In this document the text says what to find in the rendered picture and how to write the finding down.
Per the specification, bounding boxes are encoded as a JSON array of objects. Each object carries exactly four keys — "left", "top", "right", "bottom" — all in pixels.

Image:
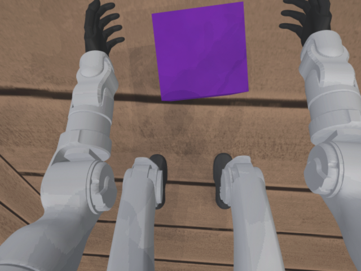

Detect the right robot thigh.
[{"left": 221, "top": 163, "right": 285, "bottom": 271}]

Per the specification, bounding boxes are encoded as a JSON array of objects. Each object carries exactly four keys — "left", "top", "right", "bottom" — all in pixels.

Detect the left robot upper arm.
[{"left": 0, "top": 160, "right": 117, "bottom": 271}]

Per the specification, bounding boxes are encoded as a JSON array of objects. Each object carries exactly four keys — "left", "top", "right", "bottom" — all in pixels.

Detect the right robot upper arm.
[{"left": 303, "top": 141, "right": 361, "bottom": 271}]

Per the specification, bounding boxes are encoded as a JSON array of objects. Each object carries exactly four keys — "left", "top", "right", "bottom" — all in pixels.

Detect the robot thigh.
[
  {"left": 107, "top": 164, "right": 163, "bottom": 271},
  {"left": 221, "top": 163, "right": 285, "bottom": 271}
]

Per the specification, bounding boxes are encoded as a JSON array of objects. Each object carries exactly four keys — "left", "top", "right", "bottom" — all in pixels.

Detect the carton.
[{"left": 152, "top": 2, "right": 249, "bottom": 101}]

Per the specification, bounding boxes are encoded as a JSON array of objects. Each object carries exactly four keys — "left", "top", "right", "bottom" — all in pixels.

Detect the left robot thigh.
[{"left": 107, "top": 164, "right": 163, "bottom": 271}]

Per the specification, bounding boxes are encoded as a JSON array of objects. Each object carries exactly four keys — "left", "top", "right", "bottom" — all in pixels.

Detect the robot left forearm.
[{"left": 41, "top": 50, "right": 118, "bottom": 206}]

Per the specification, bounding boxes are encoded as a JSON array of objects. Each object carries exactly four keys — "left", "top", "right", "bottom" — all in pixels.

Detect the right robot hand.
[{"left": 279, "top": 0, "right": 332, "bottom": 47}]

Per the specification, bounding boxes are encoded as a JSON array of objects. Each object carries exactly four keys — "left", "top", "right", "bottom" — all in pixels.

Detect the left robot hand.
[{"left": 84, "top": 0, "right": 125, "bottom": 56}]

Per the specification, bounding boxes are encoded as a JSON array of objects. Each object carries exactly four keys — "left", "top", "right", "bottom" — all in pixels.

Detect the robot right forearm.
[{"left": 299, "top": 30, "right": 361, "bottom": 145}]

